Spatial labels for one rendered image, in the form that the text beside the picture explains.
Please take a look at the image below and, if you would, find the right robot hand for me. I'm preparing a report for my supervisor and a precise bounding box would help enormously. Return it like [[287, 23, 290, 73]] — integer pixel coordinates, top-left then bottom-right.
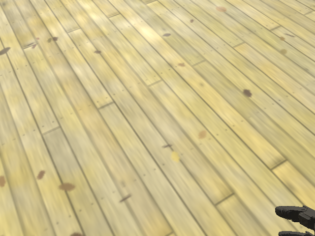
[[275, 206, 315, 236]]

